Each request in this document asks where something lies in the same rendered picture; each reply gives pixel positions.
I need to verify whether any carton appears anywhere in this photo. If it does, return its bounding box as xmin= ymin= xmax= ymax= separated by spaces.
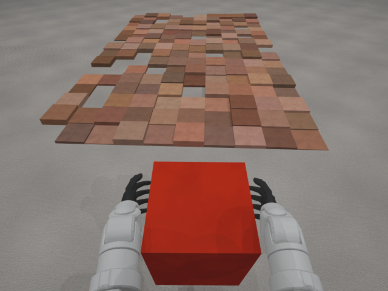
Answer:
xmin=141 ymin=161 xmax=261 ymax=286

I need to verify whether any left robot forearm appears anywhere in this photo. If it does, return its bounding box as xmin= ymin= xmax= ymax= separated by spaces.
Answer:
xmin=89 ymin=200 xmax=142 ymax=291

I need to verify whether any robot right hand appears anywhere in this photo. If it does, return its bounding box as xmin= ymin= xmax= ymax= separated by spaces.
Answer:
xmin=249 ymin=178 xmax=276 ymax=220

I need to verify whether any right robot forearm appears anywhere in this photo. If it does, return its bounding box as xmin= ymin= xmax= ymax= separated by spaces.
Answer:
xmin=260 ymin=202 xmax=323 ymax=291

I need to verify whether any robot left hand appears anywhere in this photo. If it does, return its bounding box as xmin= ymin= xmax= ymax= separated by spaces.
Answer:
xmin=121 ymin=173 xmax=151 ymax=214

